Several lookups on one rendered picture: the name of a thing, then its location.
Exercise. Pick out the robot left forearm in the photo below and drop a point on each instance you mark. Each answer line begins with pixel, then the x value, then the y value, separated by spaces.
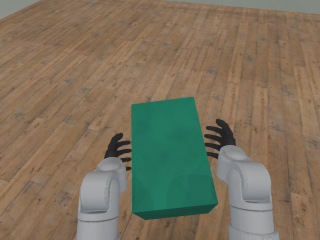
pixel 99 199

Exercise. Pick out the left robot hand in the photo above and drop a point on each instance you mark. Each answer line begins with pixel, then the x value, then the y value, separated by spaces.
pixel 114 145

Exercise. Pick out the carton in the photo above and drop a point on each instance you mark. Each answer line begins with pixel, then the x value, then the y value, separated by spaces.
pixel 171 175

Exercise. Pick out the robot right forearm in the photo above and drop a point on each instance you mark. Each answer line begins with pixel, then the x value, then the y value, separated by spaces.
pixel 250 197

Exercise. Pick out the right robot hand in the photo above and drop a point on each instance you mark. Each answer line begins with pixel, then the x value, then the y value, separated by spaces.
pixel 225 139

